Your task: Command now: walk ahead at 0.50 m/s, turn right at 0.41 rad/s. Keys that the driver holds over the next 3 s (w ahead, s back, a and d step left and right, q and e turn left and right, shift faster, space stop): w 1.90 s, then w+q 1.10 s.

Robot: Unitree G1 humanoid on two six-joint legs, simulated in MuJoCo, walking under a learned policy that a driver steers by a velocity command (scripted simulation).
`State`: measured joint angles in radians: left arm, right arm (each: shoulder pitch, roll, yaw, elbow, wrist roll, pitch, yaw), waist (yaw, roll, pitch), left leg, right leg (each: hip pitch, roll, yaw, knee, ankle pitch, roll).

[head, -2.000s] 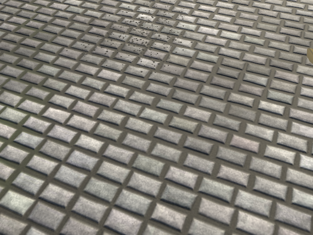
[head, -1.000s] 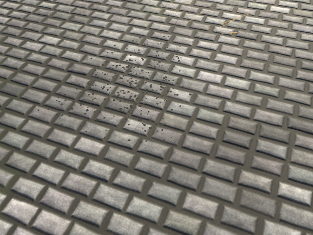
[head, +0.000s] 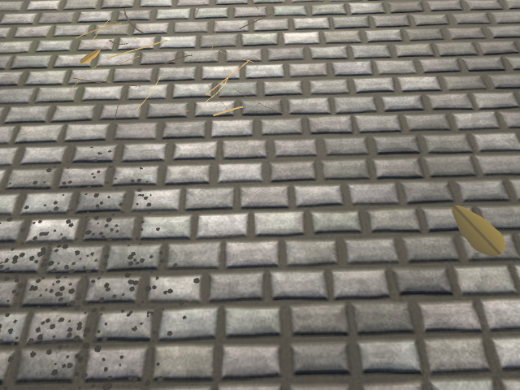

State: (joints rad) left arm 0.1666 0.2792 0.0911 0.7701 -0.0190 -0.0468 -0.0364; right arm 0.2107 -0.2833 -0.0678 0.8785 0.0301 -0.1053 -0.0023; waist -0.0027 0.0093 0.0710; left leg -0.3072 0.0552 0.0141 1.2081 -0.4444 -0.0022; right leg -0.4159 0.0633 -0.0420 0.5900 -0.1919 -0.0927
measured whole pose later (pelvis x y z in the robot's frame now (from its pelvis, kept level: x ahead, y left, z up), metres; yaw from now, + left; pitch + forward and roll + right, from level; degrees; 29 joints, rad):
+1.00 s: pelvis +0.58 -0.01 +0.00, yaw -4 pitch +3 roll +1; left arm 0.04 0.25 0.05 0.75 -0.01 -0.09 -0.03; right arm 0.36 -0.30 -0.06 0.97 0.01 -0.05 0.00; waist -0.06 0.01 0.02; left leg -0.06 0.01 0.01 0.62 -0.48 0.01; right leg -0.49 -0.01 -0.03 0.54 -0.09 -0.06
